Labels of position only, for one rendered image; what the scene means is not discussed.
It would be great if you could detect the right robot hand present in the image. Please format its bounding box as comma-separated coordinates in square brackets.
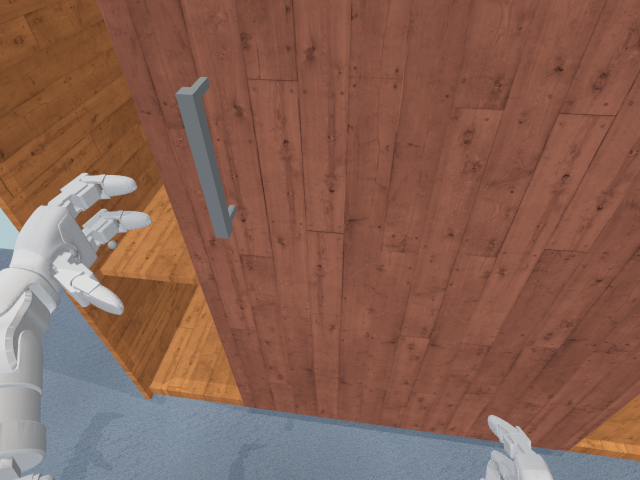
[480, 415, 553, 480]

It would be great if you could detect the handle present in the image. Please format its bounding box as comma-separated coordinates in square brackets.
[175, 77, 237, 239]

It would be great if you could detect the wardrobe door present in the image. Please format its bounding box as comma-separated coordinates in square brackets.
[97, 0, 640, 451]
[585, 394, 640, 445]

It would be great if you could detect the left robot hand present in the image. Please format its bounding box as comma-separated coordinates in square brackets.
[9, 173, 152, 315]

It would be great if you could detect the robot left forearm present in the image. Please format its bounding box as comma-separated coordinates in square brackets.
[0, 268, 61, 480]

